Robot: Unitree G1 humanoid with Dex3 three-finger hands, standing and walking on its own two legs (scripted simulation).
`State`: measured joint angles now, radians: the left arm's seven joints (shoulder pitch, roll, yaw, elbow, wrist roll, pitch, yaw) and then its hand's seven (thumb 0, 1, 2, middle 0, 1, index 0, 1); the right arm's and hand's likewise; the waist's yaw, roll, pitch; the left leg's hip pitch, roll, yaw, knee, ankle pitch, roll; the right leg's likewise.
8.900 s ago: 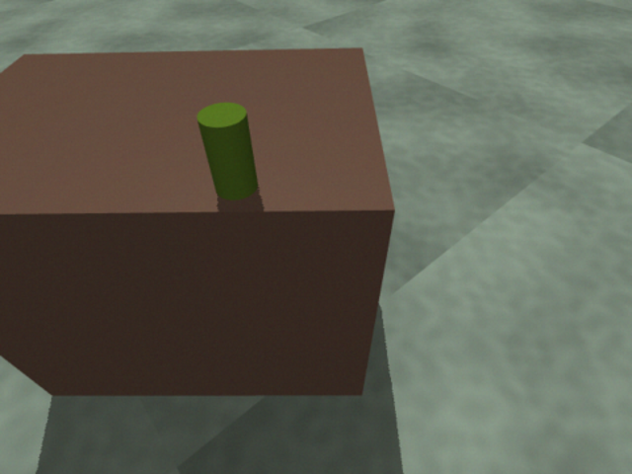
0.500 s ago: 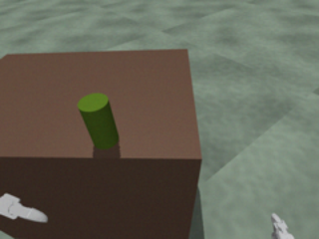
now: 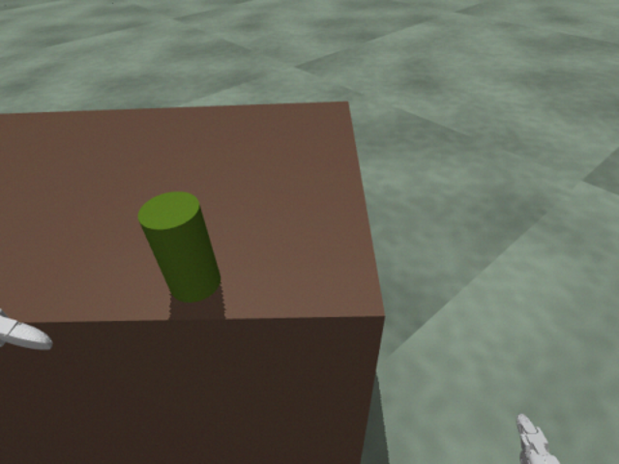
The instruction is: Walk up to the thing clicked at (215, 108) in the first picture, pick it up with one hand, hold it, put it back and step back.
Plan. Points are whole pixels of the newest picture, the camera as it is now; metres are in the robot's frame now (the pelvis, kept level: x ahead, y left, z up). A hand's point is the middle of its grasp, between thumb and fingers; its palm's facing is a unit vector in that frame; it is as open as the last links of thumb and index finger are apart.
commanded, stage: go down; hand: left
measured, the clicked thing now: (183, 249) +0.42 +0.20 +0.10
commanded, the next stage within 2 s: none
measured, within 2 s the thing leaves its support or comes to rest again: neither
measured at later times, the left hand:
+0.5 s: hand out of the picture +0.32 +0.35 +0.20, palm faces +0.21 -0.97 -0.09, open 17.6 cm
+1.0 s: hand out of the picture +0.34 +0.37 +0.20, palm faces +0.20 -0.98 -0.02, open 17.7 cm
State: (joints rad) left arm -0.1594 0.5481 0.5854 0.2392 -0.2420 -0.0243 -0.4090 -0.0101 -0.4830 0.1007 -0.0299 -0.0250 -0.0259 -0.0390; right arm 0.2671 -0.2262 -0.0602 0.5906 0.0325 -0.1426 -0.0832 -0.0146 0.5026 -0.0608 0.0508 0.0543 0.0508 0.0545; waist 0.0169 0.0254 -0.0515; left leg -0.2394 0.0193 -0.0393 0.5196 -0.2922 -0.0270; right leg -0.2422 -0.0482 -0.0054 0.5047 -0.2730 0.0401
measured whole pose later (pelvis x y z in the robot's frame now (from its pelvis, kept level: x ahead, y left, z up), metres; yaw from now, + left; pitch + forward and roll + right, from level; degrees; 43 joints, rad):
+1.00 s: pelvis +0.00 +0.00 +0.00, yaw +0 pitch +5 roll -1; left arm -0.54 0.77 0.62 0.79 -0.20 0.12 -0.56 -0.01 -0.61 0.07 -0.04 -0.03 -0.04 -0.04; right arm 0.26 -0.23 0.02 0.66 0.01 -0.24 -0.17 -0.01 0.51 -0.06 0.05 0.05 0.05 0.05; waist -0.01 0.01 -0.09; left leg -0.34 0.02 -0.05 0.54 -0.29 -0.02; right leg -0.33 -0.04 -0.01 0.50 -0.26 0.04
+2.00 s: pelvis +0.01 +0.00 +0.00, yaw +0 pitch +7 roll -1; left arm -0.61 0.85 0.65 0.87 -0.18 0.15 -0.59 -0.01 -0.60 0.05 -0.05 -0.03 -0.05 -0.04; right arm 0.24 -0.24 0.02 0.66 0.01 -0.21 -0.18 -0.01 0.50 -0.06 0.05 0.05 0.05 0.05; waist -0.03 0.02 -0.11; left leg -0.39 0.03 -0.05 0.57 -0.31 -0.02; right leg -0.38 -0.04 -0.01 0.52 -0.27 0.04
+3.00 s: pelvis -0.01 +0.00 -0.02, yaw -1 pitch +10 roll -2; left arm -0.50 0.40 0.40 0.71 -0.19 -0.16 -0.19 -0.02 -0.59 0.03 -0.04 -0.04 -0.07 -0.04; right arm 0.29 -0.23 -0.05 0.53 -0.01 -0.16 -0.07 -0.01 0.52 -0.05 0.05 0.05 0.05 0.06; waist -0.05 0.01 -0.08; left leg -0.54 0.04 -0.04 0.74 -0.38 -0.03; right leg -0.53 -0.02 0.01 0.68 -0.33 0.04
